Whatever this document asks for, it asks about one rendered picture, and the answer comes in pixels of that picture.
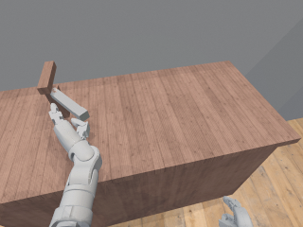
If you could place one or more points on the counter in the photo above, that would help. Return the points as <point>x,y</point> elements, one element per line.
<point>167,139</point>

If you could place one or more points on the right robot hand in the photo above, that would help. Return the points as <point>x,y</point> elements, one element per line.
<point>240,216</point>

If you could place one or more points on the robot left forearm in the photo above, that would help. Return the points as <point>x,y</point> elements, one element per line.
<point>75,209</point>

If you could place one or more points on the tap lever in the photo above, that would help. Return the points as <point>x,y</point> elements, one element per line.
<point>71,106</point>

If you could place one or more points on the left robot hand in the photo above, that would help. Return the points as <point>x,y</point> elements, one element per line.
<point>66,134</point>

